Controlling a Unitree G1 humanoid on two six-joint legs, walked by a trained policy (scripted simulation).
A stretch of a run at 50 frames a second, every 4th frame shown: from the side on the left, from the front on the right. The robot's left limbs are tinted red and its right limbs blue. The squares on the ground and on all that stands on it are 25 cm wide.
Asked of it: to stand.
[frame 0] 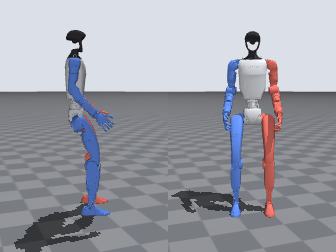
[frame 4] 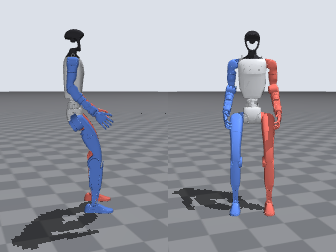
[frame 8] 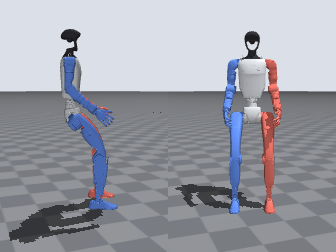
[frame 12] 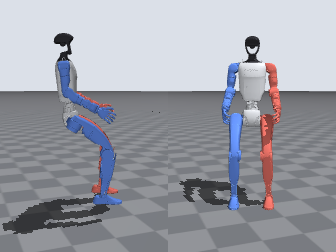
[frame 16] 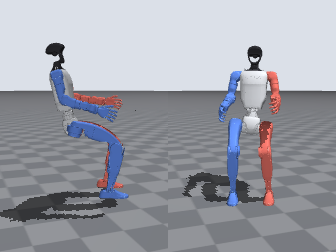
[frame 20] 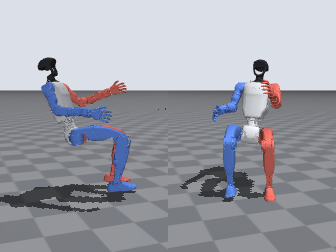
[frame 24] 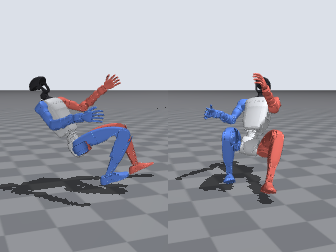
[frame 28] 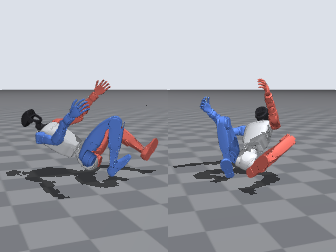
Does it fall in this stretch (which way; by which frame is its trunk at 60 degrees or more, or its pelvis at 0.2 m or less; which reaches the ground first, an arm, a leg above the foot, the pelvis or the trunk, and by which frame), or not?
yes: goes over backward; its trunk at 60 degrees or more by frame 28; none has reached the ground by the last frame
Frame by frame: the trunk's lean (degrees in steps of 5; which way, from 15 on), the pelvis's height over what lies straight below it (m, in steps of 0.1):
0: 0, 0.8
4: 0, 0.8
8: 0, 0.7
12: 5, 0.7
16: 10, 0.6
20: 20 backward, 0.4
24: 35 backward, 0.3
28: 60 backward, 0.1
